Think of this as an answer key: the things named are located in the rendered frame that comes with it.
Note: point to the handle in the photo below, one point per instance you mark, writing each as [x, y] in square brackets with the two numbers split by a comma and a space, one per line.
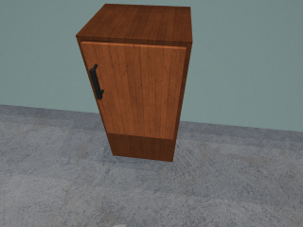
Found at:
[94, 78]

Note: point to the cupboard door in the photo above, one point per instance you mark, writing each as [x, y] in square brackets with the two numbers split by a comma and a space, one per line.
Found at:
[141, 83]

